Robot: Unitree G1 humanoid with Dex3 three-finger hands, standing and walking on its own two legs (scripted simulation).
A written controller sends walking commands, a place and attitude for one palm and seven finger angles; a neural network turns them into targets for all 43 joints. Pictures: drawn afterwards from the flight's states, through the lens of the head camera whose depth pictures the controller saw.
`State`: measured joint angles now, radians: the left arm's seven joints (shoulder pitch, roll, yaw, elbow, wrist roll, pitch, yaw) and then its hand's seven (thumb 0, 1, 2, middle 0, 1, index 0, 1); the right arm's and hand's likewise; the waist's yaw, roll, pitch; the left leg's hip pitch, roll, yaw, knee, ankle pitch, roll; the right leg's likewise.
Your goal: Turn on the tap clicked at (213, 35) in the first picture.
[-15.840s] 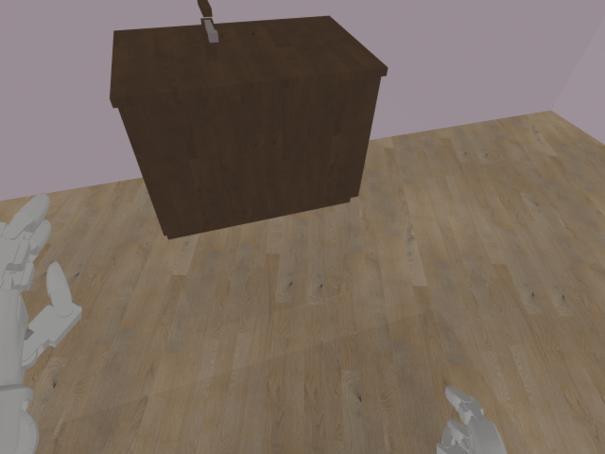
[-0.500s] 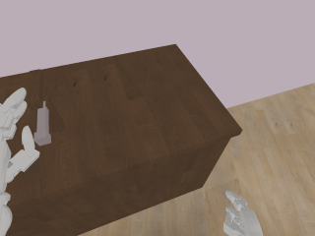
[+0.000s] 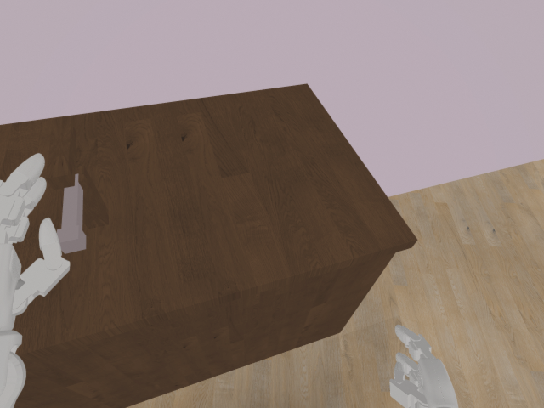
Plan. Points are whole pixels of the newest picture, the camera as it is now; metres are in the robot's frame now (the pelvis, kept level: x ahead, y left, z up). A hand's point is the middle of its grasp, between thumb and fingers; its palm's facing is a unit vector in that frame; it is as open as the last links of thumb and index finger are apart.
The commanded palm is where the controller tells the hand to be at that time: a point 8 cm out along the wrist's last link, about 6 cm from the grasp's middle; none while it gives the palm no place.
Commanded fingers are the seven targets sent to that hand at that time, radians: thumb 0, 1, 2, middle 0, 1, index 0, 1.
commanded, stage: come to a stop and stand still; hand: left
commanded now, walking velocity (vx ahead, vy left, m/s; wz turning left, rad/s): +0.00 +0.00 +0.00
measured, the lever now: (71, 239) +0.31 +0.32 +0.06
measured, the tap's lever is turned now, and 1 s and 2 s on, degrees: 0 0 0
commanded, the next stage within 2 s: look again from close up in 0.26 s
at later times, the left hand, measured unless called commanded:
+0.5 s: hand (50, 259) +0.23 +0.26 +0.16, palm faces +0.38 -0.85 -0.37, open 7.4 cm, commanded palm +0.16 +0.29 +0.17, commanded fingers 0.00 0.90 0.90 -0.20 -0.30 -0.20 -0.30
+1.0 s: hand (54, 267) +0.22 +0.26 +0.15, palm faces +0.37 -0.85 -0.38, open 7.4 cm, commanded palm +0.15 +0.29 +0.17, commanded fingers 0.00 0.90 0.90 -0.20 -0.30 -0.20 -0.30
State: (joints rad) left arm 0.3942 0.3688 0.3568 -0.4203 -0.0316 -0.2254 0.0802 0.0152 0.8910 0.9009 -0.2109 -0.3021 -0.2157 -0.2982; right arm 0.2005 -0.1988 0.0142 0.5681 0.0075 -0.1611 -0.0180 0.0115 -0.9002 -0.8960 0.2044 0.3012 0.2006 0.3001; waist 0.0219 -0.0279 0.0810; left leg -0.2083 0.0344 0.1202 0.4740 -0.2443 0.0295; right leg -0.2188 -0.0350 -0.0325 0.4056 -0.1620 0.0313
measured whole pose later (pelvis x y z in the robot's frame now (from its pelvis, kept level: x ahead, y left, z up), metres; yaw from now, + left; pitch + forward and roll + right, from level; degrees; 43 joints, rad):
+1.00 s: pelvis +0.01 -0.01 -0.01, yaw +2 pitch -2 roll +0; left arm 0.33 0.39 0.39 -0.39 -0.10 0.06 -0.01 0.01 0.90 0.90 -0.20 -0.30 -0.21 -0.30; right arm 0.17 -0.24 0.03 0.63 0.01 -0.12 0.01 0.01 -0.90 -0.90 0.21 0.30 0.20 0.30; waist 0.03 0.01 0.01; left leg -0.23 0.02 0.08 0.53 -0.27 0.02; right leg -0.25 -0.04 -0.04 0.52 -0.24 0.02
